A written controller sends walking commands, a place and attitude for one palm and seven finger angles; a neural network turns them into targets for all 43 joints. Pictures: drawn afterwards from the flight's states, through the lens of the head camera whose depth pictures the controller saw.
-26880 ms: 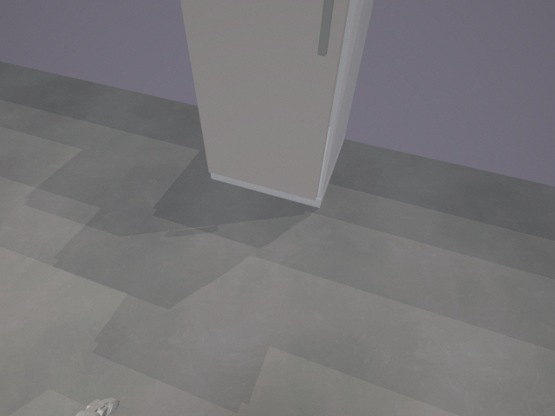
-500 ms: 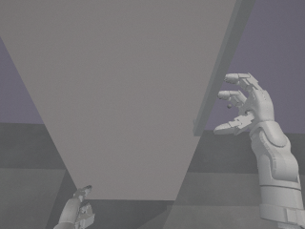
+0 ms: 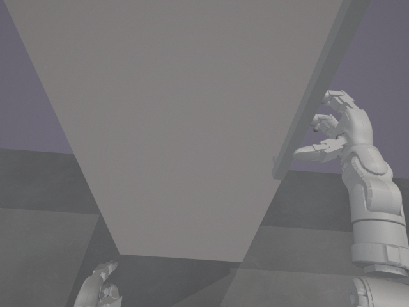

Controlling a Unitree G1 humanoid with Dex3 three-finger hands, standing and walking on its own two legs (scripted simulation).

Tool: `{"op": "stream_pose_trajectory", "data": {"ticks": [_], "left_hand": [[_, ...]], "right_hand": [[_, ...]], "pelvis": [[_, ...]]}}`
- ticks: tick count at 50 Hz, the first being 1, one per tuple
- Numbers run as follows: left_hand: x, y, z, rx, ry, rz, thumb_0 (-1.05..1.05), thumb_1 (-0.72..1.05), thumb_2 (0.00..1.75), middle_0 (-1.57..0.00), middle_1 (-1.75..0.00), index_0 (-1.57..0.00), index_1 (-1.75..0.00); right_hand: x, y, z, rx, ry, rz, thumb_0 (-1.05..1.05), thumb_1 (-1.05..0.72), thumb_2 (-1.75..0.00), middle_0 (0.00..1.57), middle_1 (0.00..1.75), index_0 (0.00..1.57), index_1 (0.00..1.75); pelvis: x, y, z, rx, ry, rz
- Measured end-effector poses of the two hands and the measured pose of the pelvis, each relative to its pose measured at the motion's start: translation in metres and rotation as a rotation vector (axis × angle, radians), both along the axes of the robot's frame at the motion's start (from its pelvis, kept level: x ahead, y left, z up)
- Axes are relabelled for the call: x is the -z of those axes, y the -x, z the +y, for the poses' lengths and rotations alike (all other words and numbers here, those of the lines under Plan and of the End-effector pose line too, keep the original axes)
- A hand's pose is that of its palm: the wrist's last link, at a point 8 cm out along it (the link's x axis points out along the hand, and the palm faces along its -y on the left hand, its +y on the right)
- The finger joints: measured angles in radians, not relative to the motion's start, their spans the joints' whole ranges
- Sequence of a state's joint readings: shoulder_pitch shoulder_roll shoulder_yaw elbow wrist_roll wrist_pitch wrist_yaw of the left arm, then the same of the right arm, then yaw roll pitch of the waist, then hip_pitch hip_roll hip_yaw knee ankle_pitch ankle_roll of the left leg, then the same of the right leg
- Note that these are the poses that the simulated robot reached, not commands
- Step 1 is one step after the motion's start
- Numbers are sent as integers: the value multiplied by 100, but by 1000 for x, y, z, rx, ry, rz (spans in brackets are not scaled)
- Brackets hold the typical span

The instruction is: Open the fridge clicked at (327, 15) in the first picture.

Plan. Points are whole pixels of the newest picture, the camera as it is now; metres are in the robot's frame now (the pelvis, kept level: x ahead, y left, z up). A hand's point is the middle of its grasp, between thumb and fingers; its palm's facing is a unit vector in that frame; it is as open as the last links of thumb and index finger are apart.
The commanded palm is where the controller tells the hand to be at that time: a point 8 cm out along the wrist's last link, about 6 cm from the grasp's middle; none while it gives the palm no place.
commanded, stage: feel for the door with the fingertips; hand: right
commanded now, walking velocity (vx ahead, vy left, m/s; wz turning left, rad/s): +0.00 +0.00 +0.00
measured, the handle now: (306, 97) +0.44 -0.14 +0.23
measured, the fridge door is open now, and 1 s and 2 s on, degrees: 0 0 0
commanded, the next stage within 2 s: slide the fingers in behind the handle in 0.12 s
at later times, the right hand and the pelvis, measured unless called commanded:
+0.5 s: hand (321, 130) +0.39 -0.16 +0.20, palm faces +0.00 +1.00 -0.03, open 14.0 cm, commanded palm +0.35 -0.22 +0.20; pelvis +0.00 +0.00 +0.00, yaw +0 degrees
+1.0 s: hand (316, 133) +0.38 -0.15 +0.20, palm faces +0.01 +1.00 -0.03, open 14.1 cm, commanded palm +0.35 -0.19 +0.20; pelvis +0.00 -0.01 +0.00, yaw -1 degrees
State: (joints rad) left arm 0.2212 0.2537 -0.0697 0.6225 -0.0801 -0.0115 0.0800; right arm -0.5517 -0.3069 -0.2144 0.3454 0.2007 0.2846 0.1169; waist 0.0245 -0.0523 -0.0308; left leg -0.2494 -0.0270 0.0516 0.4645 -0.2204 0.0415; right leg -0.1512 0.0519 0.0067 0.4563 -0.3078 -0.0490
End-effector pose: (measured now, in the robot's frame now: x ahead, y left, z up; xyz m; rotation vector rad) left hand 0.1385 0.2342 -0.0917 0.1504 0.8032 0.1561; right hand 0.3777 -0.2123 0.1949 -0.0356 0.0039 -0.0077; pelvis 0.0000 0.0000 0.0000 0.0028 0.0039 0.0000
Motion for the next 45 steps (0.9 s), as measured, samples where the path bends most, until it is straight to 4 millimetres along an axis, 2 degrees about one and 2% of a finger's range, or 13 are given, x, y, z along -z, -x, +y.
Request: {"op": "stream_pose_trajectory", "data": {"ticks": [6, 13, 23, 31, 45], "left_hand": [[2, 7, 7, -12, -12, 16, 1, 91, 90, -20, -30, -20, -30], [1, 3, 7, -8, -7, 3, 1, 91, 90, -20, -30, -20, -30], [-6, -11, -1, 12, 7, -45, 1, 91, 90, -20, -30, -20, -30], [-12, -23, -8, 37, 10, -79, 1, 91, 90, -20, -30, -20, -30], [-11, -33, -23, 75, 18, -81, 1, 91, 90, -20, -30, -20, -30]], "right_hand": [[-11, 2, -3, -2, -3, -72, -1, 50, -30, 31, 121, 31, 121], [-12, 0, -4, -8, -1, -35, -1, 50, -30, 32, 121, 30, 121], [-5, 8, -3, -9, -13, -45, -1, 50, -30, 31, 120, 30, 120], [-10, 22, -8, -9, 1, -74, -1, 50, -30, 30, 120, 30, 120], [-7, 23, 6, -2, -2, -55, -1, 50, -30, 30, 120, 29, 122]], "pelvis": [[-1, -2, 1, 1, -3, -6], [-1, -1, 0, 6, -3, -1], [-1, -1, 0, 0, -1, -5], [-1, -2, -2, 5, -4, -16], [0, 0, -7, 17, -3, -18]]}}
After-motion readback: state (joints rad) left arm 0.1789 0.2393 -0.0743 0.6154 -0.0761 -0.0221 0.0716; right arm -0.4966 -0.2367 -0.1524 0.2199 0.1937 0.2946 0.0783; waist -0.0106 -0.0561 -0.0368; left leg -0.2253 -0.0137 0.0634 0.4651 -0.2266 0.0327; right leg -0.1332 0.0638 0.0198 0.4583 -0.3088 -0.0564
